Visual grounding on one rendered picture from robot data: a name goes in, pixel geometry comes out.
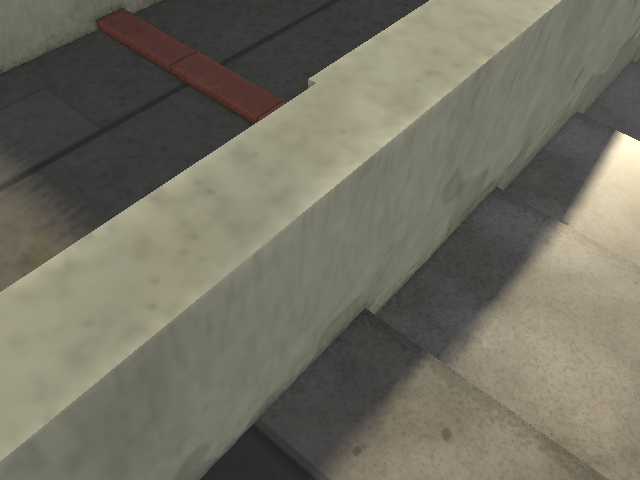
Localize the stairs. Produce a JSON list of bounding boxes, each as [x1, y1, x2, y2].
[[376, 60, 640, 480]]

